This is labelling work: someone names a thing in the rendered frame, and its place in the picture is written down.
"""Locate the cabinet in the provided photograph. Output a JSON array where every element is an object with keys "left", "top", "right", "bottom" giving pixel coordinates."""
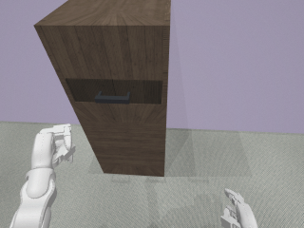
[{"left": 34, "top": 0, "right": 171, "bottom": 177}]

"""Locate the right robot hand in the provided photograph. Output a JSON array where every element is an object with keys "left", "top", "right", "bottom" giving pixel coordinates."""
[{"left": 220, "top": 188, "right": 258, "bottom": 228}]

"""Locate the robot left forearm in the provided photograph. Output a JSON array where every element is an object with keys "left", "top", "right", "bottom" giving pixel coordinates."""
[{"left": 9, "top": 167, "right": 57, "bottom": 228}]

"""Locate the handle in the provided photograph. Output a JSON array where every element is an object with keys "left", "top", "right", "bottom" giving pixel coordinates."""
[{"left": 94, "top": 90, "right": 131, "bottom": 105}]

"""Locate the drawer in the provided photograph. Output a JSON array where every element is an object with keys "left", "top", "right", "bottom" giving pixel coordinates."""
[{"left": 65, "top": 78, "right": 163, "bottom": 105}]

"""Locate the left robot hand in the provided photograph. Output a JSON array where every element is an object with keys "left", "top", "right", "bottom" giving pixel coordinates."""
[{"left": 30, "top": 123, "right": 76, "bottom": 170}]

